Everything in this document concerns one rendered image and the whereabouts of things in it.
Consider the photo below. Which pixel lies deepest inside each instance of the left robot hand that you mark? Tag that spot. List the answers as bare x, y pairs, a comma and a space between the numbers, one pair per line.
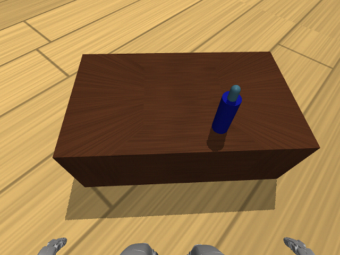
53, 246

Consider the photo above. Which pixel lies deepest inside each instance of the bottle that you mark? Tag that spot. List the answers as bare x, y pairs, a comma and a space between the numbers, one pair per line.
227, 109

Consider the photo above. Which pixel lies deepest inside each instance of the right robot hand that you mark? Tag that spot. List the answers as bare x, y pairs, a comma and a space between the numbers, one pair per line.
297, 246

